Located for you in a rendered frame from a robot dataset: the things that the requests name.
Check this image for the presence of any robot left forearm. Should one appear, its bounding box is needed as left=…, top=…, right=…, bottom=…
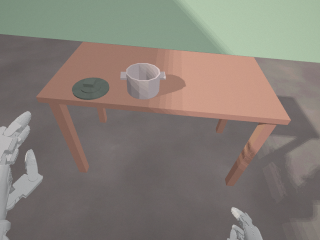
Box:
left=0, top=219, right=11, bottom=240

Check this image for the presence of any right robot hand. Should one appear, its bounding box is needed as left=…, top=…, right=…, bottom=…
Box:
left=227, top=207, right=263, bottom=240

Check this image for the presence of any left robot hand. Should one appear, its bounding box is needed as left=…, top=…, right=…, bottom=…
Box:
left=0, top=111, right=43, bottom=220

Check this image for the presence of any knob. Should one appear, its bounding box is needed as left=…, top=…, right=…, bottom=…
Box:
left=83, top=78, right=97, bottom=88

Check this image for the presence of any table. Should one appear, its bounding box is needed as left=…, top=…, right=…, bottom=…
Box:
left=36, top=42, right=291, bottom=186

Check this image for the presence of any lid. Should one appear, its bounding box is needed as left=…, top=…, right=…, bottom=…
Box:
left=72, top=77, right=110, bottom=100

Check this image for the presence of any pot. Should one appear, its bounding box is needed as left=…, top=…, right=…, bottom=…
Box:
left=120, top=63, right=166, bottom=100

